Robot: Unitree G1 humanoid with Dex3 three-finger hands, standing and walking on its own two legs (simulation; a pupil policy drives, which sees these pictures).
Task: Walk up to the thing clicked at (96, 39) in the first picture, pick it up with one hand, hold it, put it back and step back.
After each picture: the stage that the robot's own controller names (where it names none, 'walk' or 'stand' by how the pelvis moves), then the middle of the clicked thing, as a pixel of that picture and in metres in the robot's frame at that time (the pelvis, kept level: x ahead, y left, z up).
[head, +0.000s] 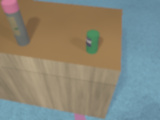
stand; (92, 42) +0.66 -0.05 -0.07
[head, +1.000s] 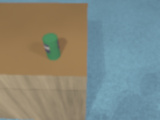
walk; (52, 47) +0.56 +0.16 -0.04
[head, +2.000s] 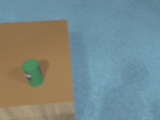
stand; (33, 73) +0.45 +0.22 -0.06
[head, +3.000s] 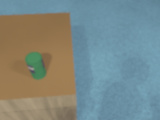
stand; (36, 66) +0.47 +0.21 -0.07
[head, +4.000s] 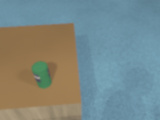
stand; (42, 75) +0.45 +0.19 -0.07
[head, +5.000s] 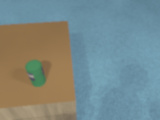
stand; (36, 73) +0.46 +0.21 -0.07
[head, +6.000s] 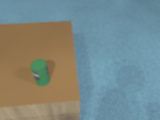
stand; (41, 73) +0.46 +0.19 -0.07
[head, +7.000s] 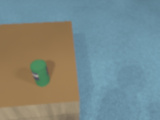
stand; (40, 73) +0.46 +0.19 -0.07
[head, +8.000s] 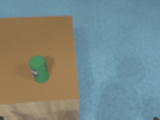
rise first; (39, 70) +0.45 +0.20 -0.07
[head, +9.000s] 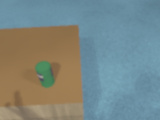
go down; (45, 74) +0.46 +0.20 -0.07
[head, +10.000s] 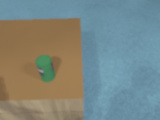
go down; (46, 69) +0.47 +0.19 -0.06
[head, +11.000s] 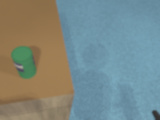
go down; (25, 63) +0.44 +0.18 -0.02
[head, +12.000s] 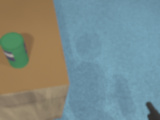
close in; (15, 51) +0.45 +0.19 +0.01
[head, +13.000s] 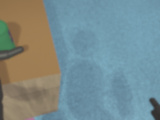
close; (1, 40) +0.48 +0.20 +0.03
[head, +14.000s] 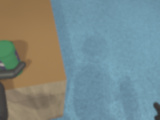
lift; (8, 60) +0.42 +0.21 +0.02
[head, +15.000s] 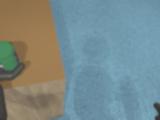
lift; (7, 61) +0.42 +0.21 +0.02
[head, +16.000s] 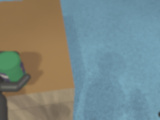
lift; (13, 71) +0.36 +0.21 +0.07
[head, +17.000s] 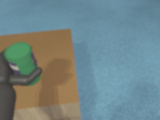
hold; (24, 65) +0.33 +0.17 +0.18
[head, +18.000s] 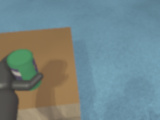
hold; (26, 70) +0.33 +0.18 +0.14
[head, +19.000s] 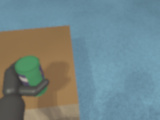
hold; (32, 76) +0.33 +0.16 +0.11
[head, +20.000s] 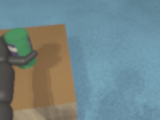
crouch; (21, 49) +0.41 +0.19 +0.15
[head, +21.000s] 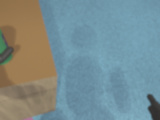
lower; out of the picture +0.47 +0.21 +0.01
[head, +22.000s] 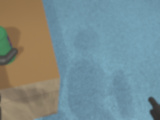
lower; (0, 46) +0.47 +0.21 +0.02
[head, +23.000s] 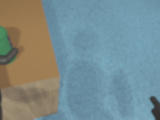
lower; (0, 46) +0.47 +0.20 +0.03
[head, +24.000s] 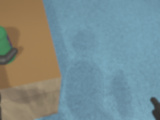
lower; (0, 46) +0.47 +0.21 +0.03
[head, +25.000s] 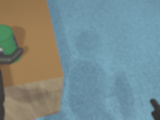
loosen; (6, 45) +0.47 +0.20 +0.03
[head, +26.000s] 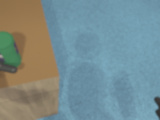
withdraw; (6, 51) +0.45 +0.19 +0.02
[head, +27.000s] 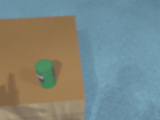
sink last; (46, 74) +0.42 +0.17 -0.03
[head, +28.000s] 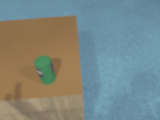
stand; (45, 70) +0.44 +0.19 -0.02
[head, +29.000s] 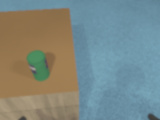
stand; (39, 66) +0.44 +0.18 -0.01
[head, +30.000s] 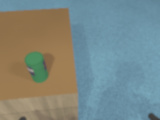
stand; (37, 68) +0.43 +0.19 +0.00
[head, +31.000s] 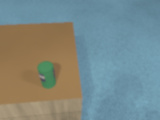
stand; (47, 75) +0.45 +0.17 -0.07
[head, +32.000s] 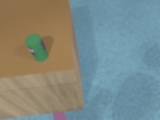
walk; (37, 48) +0.52 +0.22 -0.05
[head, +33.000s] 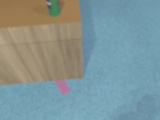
walk; (53, 4) +0.84 +0.16 -0.04
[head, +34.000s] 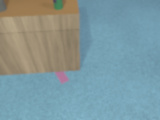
stand; (57, 0) +1.09 +0.19 -0.05
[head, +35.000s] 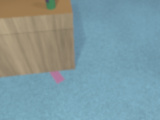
stand; out of the picture +1.07 +0.21 -0.07
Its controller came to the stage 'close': yes
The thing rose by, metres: 0.23
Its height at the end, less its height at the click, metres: +0.00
